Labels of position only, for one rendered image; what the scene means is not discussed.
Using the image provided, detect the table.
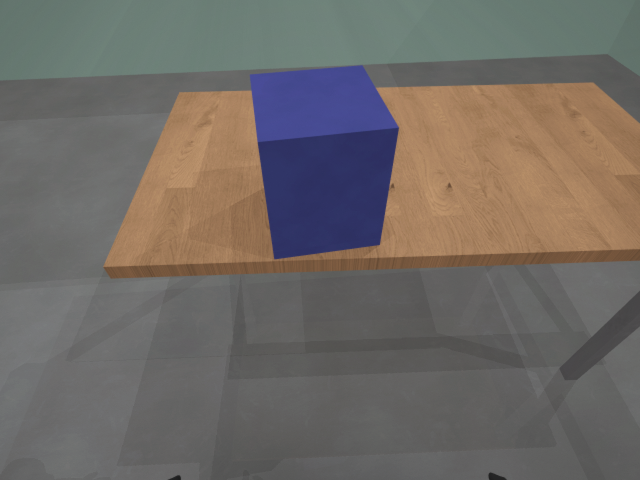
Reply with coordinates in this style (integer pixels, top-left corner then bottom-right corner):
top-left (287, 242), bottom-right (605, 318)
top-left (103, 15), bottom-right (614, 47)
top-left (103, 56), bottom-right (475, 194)
top-left (103, 82), bottom-right (640, 380)

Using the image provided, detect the carton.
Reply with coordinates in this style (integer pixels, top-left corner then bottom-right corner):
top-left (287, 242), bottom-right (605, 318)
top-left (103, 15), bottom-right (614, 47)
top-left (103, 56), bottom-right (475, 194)
top-left (250, 65), bottom-right (399, 259)

